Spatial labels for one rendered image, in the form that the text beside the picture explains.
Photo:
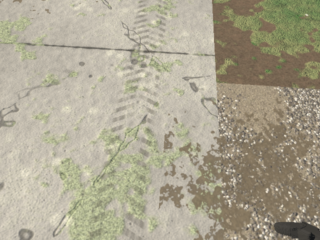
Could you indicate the right robot hand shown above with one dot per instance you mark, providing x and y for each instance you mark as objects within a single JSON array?
[{"x": 296, "y": 230}]

